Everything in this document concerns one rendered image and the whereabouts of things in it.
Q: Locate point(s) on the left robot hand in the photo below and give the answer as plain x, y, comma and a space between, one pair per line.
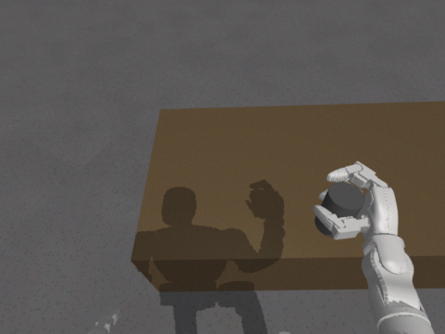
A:
105, 324

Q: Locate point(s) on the right robot arm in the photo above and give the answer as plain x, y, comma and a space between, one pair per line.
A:
393, 299

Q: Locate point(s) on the right robot hand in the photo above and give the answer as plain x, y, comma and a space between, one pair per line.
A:
379, 213

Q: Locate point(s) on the can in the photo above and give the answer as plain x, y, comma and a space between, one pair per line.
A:
342, 199

